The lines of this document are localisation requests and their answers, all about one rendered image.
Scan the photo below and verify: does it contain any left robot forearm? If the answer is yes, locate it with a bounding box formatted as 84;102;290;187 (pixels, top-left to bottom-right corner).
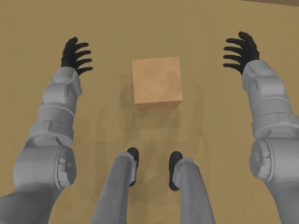
13;66;82;186

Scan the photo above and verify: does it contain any left robot hand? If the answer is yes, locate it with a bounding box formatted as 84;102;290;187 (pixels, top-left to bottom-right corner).
61;36;93;76

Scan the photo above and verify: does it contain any robot right upper arm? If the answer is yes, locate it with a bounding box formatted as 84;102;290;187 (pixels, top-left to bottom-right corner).
249;137;299;224

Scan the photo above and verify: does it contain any robot left upper arm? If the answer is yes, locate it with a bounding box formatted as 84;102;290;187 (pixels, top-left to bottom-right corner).
0;145;77;224

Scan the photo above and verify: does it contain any right robot foot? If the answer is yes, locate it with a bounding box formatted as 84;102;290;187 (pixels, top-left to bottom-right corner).
168;151;183;191

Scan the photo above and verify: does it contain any robot left thigh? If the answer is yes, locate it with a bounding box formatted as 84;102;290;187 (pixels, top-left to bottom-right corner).
90;156;136;224

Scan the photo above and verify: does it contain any right robot hand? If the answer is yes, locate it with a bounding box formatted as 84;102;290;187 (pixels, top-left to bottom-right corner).
223;31;260;75

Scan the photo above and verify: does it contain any right robot forearm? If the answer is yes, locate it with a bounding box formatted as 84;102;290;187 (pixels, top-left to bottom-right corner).
241;60;299;139

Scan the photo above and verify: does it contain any carton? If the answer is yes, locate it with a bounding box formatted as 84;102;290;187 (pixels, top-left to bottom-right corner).
132;56;183;111

